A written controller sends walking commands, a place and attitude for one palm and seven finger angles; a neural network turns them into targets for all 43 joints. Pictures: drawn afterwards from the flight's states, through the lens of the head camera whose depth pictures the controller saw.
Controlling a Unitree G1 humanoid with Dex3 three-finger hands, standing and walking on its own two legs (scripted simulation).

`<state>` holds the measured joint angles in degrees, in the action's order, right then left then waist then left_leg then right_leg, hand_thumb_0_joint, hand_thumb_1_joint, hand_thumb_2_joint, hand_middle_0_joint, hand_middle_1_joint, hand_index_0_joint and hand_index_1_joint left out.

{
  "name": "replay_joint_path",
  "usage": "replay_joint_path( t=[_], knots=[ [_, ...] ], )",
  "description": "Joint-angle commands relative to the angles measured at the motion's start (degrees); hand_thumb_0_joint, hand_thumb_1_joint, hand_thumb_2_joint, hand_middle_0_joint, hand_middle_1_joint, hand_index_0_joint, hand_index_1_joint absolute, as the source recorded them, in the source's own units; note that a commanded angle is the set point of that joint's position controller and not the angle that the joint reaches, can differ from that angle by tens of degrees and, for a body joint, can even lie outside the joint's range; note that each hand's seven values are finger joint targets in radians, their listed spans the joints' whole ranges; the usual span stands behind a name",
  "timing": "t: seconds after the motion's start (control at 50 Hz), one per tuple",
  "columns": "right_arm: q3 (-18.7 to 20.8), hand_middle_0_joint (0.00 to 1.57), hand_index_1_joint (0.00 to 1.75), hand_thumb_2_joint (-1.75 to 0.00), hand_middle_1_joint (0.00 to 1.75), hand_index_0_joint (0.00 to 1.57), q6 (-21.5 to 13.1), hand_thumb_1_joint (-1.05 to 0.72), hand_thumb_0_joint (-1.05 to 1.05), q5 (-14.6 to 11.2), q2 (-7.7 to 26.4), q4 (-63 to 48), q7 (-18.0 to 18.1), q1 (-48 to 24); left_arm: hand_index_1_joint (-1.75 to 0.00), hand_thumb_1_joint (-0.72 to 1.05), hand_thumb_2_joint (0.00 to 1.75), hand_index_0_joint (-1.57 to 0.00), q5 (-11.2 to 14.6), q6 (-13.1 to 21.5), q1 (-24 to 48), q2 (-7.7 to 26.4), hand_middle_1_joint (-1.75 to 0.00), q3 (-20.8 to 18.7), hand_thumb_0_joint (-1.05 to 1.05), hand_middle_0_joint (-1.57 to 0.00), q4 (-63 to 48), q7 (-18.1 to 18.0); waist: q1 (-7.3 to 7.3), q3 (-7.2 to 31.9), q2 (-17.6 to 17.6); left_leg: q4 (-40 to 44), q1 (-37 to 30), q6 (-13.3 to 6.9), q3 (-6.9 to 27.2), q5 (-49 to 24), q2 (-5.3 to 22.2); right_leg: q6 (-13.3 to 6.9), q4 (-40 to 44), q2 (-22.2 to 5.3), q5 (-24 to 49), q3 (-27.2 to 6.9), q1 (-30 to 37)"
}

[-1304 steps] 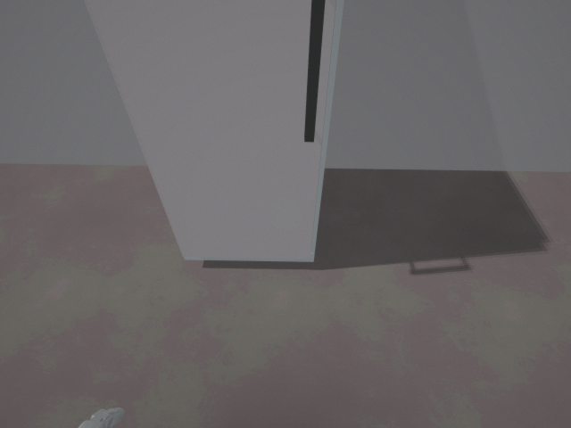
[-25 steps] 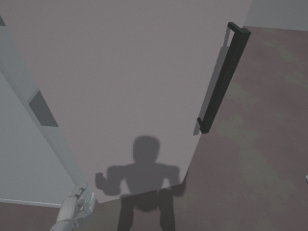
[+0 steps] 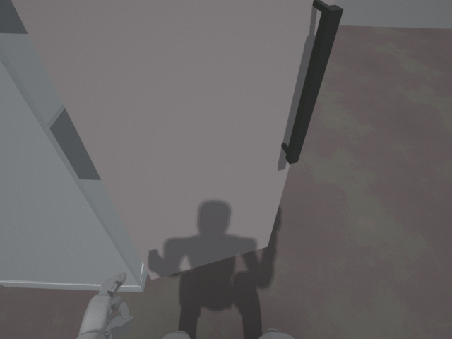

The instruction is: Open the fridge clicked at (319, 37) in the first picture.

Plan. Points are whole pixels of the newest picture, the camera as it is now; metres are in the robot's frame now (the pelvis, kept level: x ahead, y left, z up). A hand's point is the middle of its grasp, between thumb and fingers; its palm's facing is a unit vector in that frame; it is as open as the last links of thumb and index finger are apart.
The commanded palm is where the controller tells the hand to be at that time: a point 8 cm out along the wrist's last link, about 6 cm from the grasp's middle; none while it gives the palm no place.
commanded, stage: step back with the hand held close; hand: right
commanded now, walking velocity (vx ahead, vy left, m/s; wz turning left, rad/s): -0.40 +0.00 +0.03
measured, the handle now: (302, 95) +0.58 -0.14 +0.15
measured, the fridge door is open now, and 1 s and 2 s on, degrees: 71 71 71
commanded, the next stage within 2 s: stop stepping back and stand still in 0.18 s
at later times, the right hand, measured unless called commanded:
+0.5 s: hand out of the picture +0.05 -0.28 +0.20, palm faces +0.55 +0.78 -0.31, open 7.4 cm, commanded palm -0.04 -0.31 +0.20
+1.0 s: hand out of the picture -0.16 -0.28 +0.20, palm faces +0.45 +0.82 -0.35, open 7.4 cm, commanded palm -0.22 -0.33 +0.20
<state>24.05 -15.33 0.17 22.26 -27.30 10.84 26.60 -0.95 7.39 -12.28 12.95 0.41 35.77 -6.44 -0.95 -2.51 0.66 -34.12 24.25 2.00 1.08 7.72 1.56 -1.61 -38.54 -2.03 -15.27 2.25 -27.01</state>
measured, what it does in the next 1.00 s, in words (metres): walks backwards: right foot, then left foot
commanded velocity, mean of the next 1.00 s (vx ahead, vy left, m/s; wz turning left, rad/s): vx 0.18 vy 0.02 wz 0.02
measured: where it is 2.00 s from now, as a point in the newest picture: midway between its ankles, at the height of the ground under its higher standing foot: outside the picture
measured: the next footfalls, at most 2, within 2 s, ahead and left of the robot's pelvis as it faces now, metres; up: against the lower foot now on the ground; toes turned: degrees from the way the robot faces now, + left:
right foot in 0.38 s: +0.08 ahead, -0.13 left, +0.01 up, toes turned -1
left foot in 0.58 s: -0.12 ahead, +0.08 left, +0.00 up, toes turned -4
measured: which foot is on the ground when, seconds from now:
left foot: down 0.00-0.38, up 0.40-0.56, down 0.58-0.76, up 0.78-1.00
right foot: down 0.00-0.28, up 0.30-0.36, down 0.38-0.54, up 0.56-0.76, down 0.78-1.00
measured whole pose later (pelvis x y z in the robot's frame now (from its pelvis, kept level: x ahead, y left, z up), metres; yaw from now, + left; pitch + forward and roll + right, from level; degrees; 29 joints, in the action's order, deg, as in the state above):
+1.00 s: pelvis -0.36 -0.02 +0.03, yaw -2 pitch -4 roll +3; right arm 19.7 -7.8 -1.0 22.4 -27.0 9.5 28.0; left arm -1.3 7.1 -15.4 9.6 0.9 37.3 -4.5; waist 1.1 2.1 -0.5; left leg -49.0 20.2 -1.6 -8.8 26.4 -0.7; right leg -0.7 -29.8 -7.1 -17.6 6.2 -16.7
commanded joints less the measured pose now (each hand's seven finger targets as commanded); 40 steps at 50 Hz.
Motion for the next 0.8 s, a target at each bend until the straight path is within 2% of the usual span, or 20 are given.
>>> replay_joint_path(
  t=[0.0, 0.18, 0.26, 0.3, 0.32, 0.36, 0.4, 0.44, 0.48, 0.5, 0.52, 0.54, 0.56, 0.58, 0.6, 0.64, 0.7, 0.72, 0.74, 0.78],
  knots=[
    [8.17, 0.2, 0.3, -0.9, 0.3, 0.2, -3.23, -0.9, 0.0, -0.39, 11.49, -10.86, 1.56, -3.77, -0.3, 0.9, 0.9, -0.2, 0.07, 3.33, 5.78, 7.62, -0.3, -3.01, 0.0, -0.2, -9.35, -0.5, -0.11, 6.9, 2.02, 3.63, -10.04, -2.9, 6.72, 12.41, 1.43, -2.29, 12.97, -3.64, -22.32, -6.53, -9.54],
    [10.21, 0.2, 0.3, -0.9, 0.3, 0.2, -3.78, -0.9, 0.0, -0.77, 12.63, -15.93, 0.79, -3.36, -0.3, 0.9, 0.9, -0.2, -0.28, 2.37, 6.16, 6.75, -0.3, -3.64, 0.0, -0.2, -9.77, 0.04, -0.11, 8.67, 4.02, -1.75, -4.89, -5.1, 7.87, 20.96, 0.79, -1.96, 8.89, -4.1, -25.51, -6.81, -10.42],
    [10.89, 0.2, 0.3, -0.9, 0.3, 0.2, -3.06, -0.9, 0.0, -1.79, 15.23, -16.84, 1.2, -3.19, -0.3, 0.9, 0.9, -0.2, -0.85, 0.76, 3.11, 4.42, -0.3, -3.55, 0.0, -0.2, -5.19, 0.93, 1.29, 11.41, -13.09, 21.42, 20.15, -10.37, 20.85, 31.87, 14.59, 3.46, -22.19, 3.77, -9.37, -0.64, 16.0],
    [8.86, 0.2, 0.3, -0.9, 0.3, 0.2, -2.09, -0.9, 0.0, -1.81, 14.16, -17.18, 1.42, -7.42, -0.3, 0.9, 0.9, -0.2, -1.08, 0.0, 1.1, 4.66, -0.3, -2.99, 0.0, -0.2, -4.65, 0.86, 2.59, 9.81, -15.5, 19.17, 29.13, -7.74, 13.5, 34.47, 13.82, 2.09, -22.67, 1.16, -12.11, -3.9, 25.64],
    [7.9, 0.2, 0.3, -0.9, 0.3, 0.2, -1.11, -0.9, 0.0, -1.95, 12.86, -13.69, 1.78, -8.7, -0.3, 0.9, 0.9, -0.2, -0.91, -0.11, 0.8, 5.88, -0.3, -2.29, 0.0, -0.2, -5.37, 0.09, 3.37, 5.54, -10.57, 10.88, 29.23, -4.83, 8.54, 34.94, 10.05, 0.17, -10.69, -2.14, -17.95, -8.53, 22.83],
    [7.38, 0.2, 0.3, -0.9, 0.3, 0.2, -0.04, -0.9, 0.0, -1.38, 10.89, -14.15, 1.6, -17.97, -0.3, 0.9, 0.9, -0.2, -0.89, 1.02, 5.04, 10.79, -0.3, -2.6, 0.0, -0.2, -8.49, -0.99, 3.33, 0.51, 26.55, -44.26, 3.28, 1.02, -4.56, 22.93, -7.95, -8.51, 33.03, -18.58, -46.54, -31.67, -18.65],
    [7.65, 0.2, 0.3, -0.9, 0.3, 0.2, 0.29, -0.9, 0.0, -0.03, 15.86, -12.98, -0.14, -21.51, -0.3, 0.9, 0.9, -0.2, 0.49, 0.9, 6.47, 7.82, -0.3, -4.74, 0.0, -0.2, -7.62, 1.24, 0.43, 4.7, 16.09, -58.98, -7.81, 1.1, -1.6, 19.57, -8.54, -3.47, 30.36, -13.7, -40.44, -20.57, -26.35],
    [5.45, 0.2, 0.3, -0.9, 0.3, 0.2, 1.53, -0.9, 0.0, -0.95, 11.32, -9.08, -1.04, -9.47, -0.3, 0.9, 0.9, -0.2, 1.25, 1.78, 10.39, 7.05, -0.3, -4.45, 0.0, -0.2, -8.05, 3.2, -1.3, 5.42, 14.1, -43.61, -10.29, -0.19, -9.8, 21.96, -8.61, -0.6, 27.35, -7.44, -34.83, -8.54, -18.88],
    [6.1, 0.2, 0.3, -0.9, 0.3, 0.2, 1.83, -0.9, 0.0, -2.74, 13.1, -18.79, -0.56, -1.9, -0.3, 0.9, 0.9, -0.2, 0.39, 1.79, 11.64, 4.63, -0.3, -2.98, 0.0, -0.2, -8.57, 3.65, -1.7, 8.71, 18.15, -20.29, -18.44, -4.14, -11.48, 27.42, -8.97, 3.44, 26.75, -7.14, -31.78, -4.45, -13.36],
    [8.06, 0.2, 0.3, -0.9, 0.3, 0.2, 2.52, -0.9, 0.0, -3.06, 15.09, -18.96, -0.18, 2.48, -0.3, 0.9, 0.9, -0.2, -0.18, 1.1, 11.19, 3.75, -0.3, -2.76, 0.0, -0.2, -9.27, 3.49, -1.92, 6.99, 16.91, -5.99, -20.23, -6.94, -6.49, 29.97, -6.2, 4.64, 18.15, -5.61, -29.61, -1.92, -14.1],
    [9.64, 0.2, 0.3, -0.9, 0.3, 0.2, 3.07, -0.9, 0.0, -3.02, 16.91, -23.5, -0.33, 2.74, -0.3, 0.9, 0.9, -0.2, 0.02, -0.34, 10.53, 2.4, -0.3, -2.74, 0.0, -0.2, -9.04, 3.3, -2.22, 6.15, -2.47, 13.89, -10.73, -12.49, 10.86, 35.06, 4.06, 7.52, -12.41, 3.41, -18.36, 7.98, -10.89],
    [10.57, 0.2, 0.3, -0.9, 0.3, 0.2, 3.15, -0.9, 0.0, -3.24, 19.44, -29.34, -0.83, -2.6, -0.3, 0.9, 0.9, -0.2, 0.93, -1.0, 9.42, 4.58, -0.3, -3.39, 0.0, -0.2, -8.6, 3.14, -0.39, 2.16, -16.26, 27.93, 9.65, -16.19, 35.39, 39.7, 18.26, 5.47, -41.68, 5.65, -9.86, -1.07, -12.55],
    [14.75, 0.2, 0.3, -0.9, 0.3, 0.2, 3.24, -0.9, 0.0, -4.28, 23.35, -27.92, -1.02, -8.01, -0.3, 0.9, 0.9, -0.2, -0.16, -0.65, 7.91, 4.64, -0.3, -2.7, 0.0, -0.2, -6.67, 2.33, 3.08, 1.92, -12.35, 27.18, 19.76, -17.0, 33.06, 37.2, 18.29, 5.6, -49.81, 1.83, -4.32, -4.91, -9.44],
    [11.64, 0.2, 0.3, -0.9, 0.3, 0.2, 4.69, -0.9, 0.0, -3.78, 16.9, -13.55, -0.78, -5.56, -0.3, 0.9, 0.9, -0.2, -1.23, -0.64, 6.09, 2.23, -0.3, -1.17, 0.0, -0.2, -5.1, 2.0, 2.82, 3.97, -10.09, 25.3, 14.55, -11.21, 22.75, 46.0, 12.61, 4.78, -42.94, 0.69, -1.71, -1.92, -9.5],
    [7.88, 0.2, 0.3, -0.9, 0.3, 0.2, 4.84, -0.9, 0.0, -3.91, 14.98, -15.24, -1.71, -10.39, -0.3, 0.9, 0.9, -0.2, -0.45, -0.16, 5.13, 4.07, -0.3, -2.35, 0.0, -0.2, -5.31, 1.8, 2.54, 4.87, -8.61, 24.37, 12.46, -9.02, 20.92, 47.84, 9.41, 4.48, -37.0, 1.6, -2.72, 0.0, -7.83],
    [6.31, 0.2, 0.3, -0.9, 0.3, 0.2, 4.52, -0.9, 0.0, -2.89, 12.87, -6.8, -0.86, -8.13, -0.3, 0.9, 0.9, -0.2, 0.62, 1.47, 3.29, 5.44, -0.3, -3.25, 0.0, -0.2, -4.12, -0.03, 1.83, 3.4, -4.98, 22.27, 9.3, -10.72, 24.05, 40.97, 12.31, 2.43, -21.97, -0.77, -10.04, -0.1, 0.48],
    [3.4, 0.2, 0.3, -0.9, 0.3, 0.2, 3.44, -0.9, 0.0, -1.93, 10.2, -6.13, 0.23, -12.98, -0.3, 0.9, 0.9, -0.2, 0.2, 4.21, 2.2, 5.09, -0.3, -1.76, 0.0, -0.2, -3.99, -1.16, 2.53, 6.52, -4.76, 9.37, 6.18, -7.48, 13.18, 29.26, 6.7, -0.97, 10.22, 0.35, -15.34, 2.95, 20.76],
    [3.16, 0.2, 0.3, -0.9, 0.3, 0.2, 2.82, -0.9, 0.0, -1.86, 10.35, -6.5, 0.22, -14.91, -0.3, 0.9, 0.9, -0.2, 0.02, 4.94, 1.65, 7.43, -0.3, -1.97, 0.0, -0.2, -4.77, -1.17, 3.01, 6.55, 5.48, -5.33, 10.85, -5.03, 7.91, 25.87, 0.42, -4.16, 19.71, -5.43, -21.82, -6.09, 25.07],
    [1.74, 0.2, 0.3, -0.9, 0.3, 0.2, 2.08, -0.9, 0.0, -1.54, 9.22, -8.72, 0.3, -17.09, -0.3, 0.9, 0.9, -0.2, 0.72, 5.27, 3.43, 8.73, -0.3, -2.09, 0.0, -0.2, -6.74, -0.72, 2.37, 3.54, 17.37, -24.1, 19.63, -1.52, -2.92, 20.46, -4.57, -6.99, 26.96, -18.28, -27.8, -21.38, 25.87],
    [3.28, 0.2, 0.3, -0.9, 0.3, 0.2, 1.1, -0.9, 0.0, -0.92, 10.7, -3.59, -0.7, -11.15, -0.3, 0.9, 0.9, -0.2, 0.75, 4.88, 3.68, 7.99, -0.3, -3.25, 0.0, -0.2, -5.47, 0.58, 1.38, 2.63, 6.95, -40.55, 17.3, -1.27, -0.81, 14.27, -1.0, -8.9, 29.49, -21.29, -28.86, -21.42, 13.39]
  ],
)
